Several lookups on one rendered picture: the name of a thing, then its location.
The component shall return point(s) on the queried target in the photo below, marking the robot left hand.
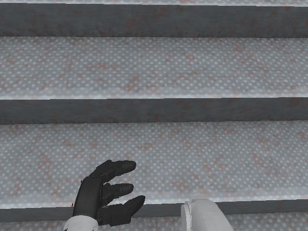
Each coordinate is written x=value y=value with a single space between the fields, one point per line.
x=93 y=195

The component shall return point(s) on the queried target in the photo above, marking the right robot thigh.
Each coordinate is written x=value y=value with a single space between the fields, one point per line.
x=203 y=214

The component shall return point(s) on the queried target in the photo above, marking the robot left forearm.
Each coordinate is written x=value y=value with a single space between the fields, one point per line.
x=81 y=223

